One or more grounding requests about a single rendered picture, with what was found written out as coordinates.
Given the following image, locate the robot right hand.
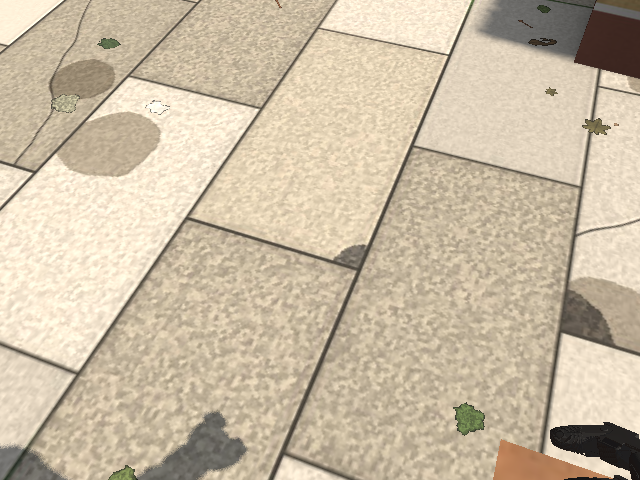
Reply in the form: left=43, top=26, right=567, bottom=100
left=550, top=422, right=640, bottom=480

